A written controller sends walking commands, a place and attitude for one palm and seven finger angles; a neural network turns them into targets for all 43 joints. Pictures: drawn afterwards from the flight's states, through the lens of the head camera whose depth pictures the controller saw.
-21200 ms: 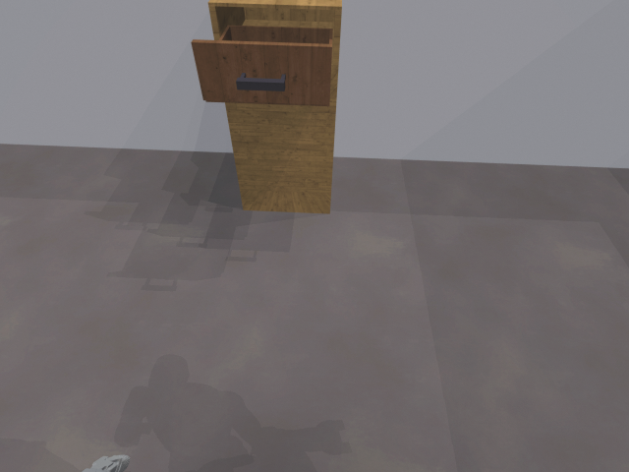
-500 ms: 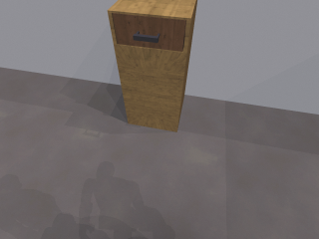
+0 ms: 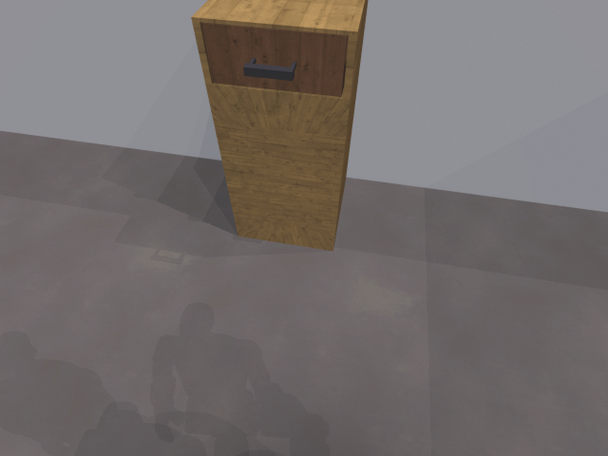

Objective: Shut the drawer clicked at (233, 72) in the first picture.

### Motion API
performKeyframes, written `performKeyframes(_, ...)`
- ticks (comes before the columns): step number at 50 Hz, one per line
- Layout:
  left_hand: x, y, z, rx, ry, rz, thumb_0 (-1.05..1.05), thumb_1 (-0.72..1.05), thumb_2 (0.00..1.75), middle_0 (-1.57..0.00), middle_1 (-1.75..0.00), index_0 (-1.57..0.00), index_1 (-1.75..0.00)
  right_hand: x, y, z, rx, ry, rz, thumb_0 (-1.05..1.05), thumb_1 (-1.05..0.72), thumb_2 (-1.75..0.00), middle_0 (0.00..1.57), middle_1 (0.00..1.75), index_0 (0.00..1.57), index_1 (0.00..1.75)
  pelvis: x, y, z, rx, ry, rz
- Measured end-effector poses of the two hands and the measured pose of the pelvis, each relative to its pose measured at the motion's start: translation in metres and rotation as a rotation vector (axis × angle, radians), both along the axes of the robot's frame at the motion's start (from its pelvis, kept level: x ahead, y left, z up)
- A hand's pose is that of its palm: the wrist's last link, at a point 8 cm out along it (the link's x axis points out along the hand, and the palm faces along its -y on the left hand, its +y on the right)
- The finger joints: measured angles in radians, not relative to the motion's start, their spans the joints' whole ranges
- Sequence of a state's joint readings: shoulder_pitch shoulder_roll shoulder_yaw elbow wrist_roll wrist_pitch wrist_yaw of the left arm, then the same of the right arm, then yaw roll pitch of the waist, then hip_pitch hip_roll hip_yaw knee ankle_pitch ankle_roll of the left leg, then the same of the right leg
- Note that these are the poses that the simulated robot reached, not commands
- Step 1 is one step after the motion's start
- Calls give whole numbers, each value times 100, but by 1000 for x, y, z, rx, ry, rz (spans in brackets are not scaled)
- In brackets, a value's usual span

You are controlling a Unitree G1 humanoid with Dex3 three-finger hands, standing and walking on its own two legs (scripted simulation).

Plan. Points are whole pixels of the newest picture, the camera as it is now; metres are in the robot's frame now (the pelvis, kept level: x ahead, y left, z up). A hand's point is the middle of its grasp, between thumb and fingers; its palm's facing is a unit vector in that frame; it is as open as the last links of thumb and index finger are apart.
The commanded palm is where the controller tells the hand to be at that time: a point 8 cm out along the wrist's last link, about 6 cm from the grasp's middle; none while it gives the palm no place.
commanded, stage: look to check the result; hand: left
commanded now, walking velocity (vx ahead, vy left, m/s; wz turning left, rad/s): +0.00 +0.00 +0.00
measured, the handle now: (271, 67) +0.98 +0.13 +0.01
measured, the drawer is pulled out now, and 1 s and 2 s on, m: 0.00 0.00 0.00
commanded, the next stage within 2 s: stand and wait in 0.42 s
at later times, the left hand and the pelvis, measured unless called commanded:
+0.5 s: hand out of the picture +0.06 +0.19 -0.17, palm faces +0.00 -0.97 -0.23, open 7.4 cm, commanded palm none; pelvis +0.02 -0.01 +0.00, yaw +0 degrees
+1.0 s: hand out of the picture +0.08 +0.21 -0.17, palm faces -0.01 -0.97 -0.26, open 7.4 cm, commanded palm none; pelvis +0.02 +0.00 +0.00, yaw -1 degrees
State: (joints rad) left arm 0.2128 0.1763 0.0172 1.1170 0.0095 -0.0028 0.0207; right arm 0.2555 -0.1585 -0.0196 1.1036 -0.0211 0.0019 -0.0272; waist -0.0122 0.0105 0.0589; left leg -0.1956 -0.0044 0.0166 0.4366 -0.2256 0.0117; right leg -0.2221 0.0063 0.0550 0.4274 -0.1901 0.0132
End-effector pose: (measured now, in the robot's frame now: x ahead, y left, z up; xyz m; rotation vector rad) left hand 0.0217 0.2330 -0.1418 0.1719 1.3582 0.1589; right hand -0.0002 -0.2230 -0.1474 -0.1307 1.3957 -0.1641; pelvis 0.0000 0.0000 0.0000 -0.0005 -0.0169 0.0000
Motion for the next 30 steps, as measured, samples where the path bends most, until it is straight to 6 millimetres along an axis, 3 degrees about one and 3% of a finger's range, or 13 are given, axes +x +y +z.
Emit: performKeyframes(30,37,7,5,22,-34,-25,0,91,90,-20,-30,-20,-30,39,-26,7,-48,-41,14,1,-91,-90,20,30,20,30,19,-6,3,-2,-4,-9)
